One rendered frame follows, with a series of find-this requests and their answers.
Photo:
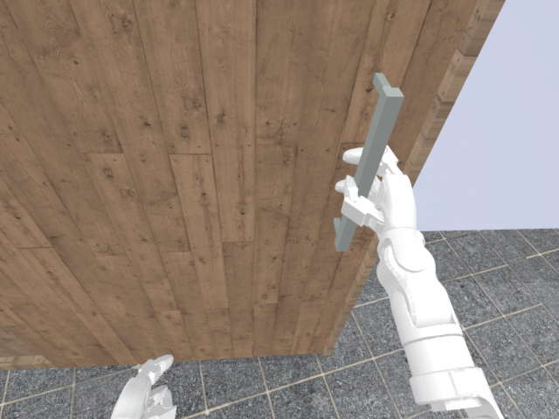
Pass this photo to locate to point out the robot right hand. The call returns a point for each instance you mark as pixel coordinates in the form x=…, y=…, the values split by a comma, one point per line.
x=393, y=196

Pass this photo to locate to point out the handle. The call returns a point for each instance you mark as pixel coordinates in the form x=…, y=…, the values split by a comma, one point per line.
x=383, y=121

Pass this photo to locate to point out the wardrobe door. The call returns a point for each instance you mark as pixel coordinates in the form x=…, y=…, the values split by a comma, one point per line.
x=168, y=167
x=11, y=345

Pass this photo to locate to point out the right robot forearm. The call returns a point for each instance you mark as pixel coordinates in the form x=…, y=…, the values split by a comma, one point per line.
x=442, y=369

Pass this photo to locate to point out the robot left hand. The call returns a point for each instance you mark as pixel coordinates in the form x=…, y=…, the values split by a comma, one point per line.
x=138, y=401

